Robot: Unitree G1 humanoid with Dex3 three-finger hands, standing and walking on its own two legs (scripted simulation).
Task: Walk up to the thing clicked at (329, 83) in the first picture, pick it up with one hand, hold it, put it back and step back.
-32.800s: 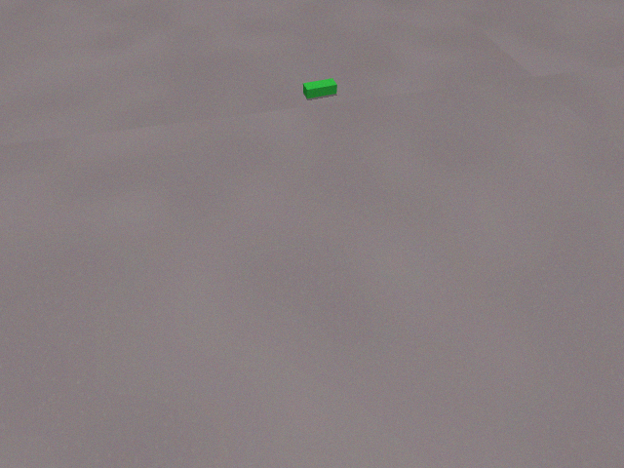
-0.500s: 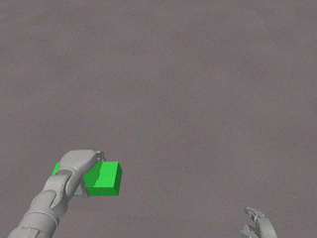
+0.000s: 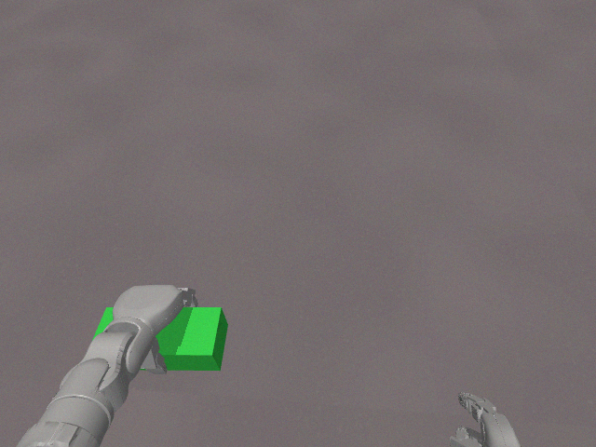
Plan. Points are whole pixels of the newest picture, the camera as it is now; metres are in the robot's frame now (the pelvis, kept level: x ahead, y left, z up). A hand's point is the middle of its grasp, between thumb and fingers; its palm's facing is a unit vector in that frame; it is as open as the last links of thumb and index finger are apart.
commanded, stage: crouch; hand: left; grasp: from above
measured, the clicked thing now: (162, 338) +0.30 +0.23 -0.09
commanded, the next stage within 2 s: lower in 1.88 s
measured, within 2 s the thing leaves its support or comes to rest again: neither
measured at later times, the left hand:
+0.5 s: hand (200, 340) +0.37 +0.22 -0.28, palm faces -0.40 +0.07 -0.91, open 10.4 cm
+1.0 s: hand (221, 351) +0.42 +0.22 -0.48, palm faces -0.45 +0.03 -0.89, open 10.4 cm
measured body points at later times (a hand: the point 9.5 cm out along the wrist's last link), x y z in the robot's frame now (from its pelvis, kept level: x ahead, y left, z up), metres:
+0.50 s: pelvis -0.05 +0.01 -0.17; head +0.10 +0.02 +0.25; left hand +0.39 +0.21 -0.22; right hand -0.01 -0.28 -0.29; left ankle +0.01 +0.12 -0.73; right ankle +0.02 -0.13 -0.73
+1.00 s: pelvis -0.07 +0.01 -0.33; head +0.17 +0.04 +0.05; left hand +0.44 +0.22 -0.43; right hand -0.02 -0.27 -0.45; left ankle +0.01 +0.12 -0.73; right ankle +0.02 -0.13 -0.73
